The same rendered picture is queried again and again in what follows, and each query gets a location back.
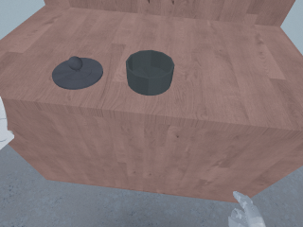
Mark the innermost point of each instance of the table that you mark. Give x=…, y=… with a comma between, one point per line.
x=231, y=120

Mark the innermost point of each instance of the lid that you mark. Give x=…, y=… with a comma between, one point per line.
x=67, y=78

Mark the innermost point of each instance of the left robot hand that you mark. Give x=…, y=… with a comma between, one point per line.
x=5, y=135

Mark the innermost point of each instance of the pot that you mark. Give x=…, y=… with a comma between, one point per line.
x=149, y=72

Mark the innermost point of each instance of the knob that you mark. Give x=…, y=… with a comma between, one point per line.
x=75, y=63

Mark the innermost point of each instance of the right robot hand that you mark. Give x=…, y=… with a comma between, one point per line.
x=251, y=217

